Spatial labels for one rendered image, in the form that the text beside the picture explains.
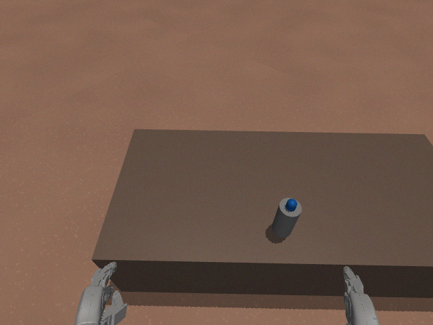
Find left robot hand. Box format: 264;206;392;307
74;262;127;325

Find bottle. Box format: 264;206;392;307
272;198;302;238

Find right robot hand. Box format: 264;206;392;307
343;266;380;325

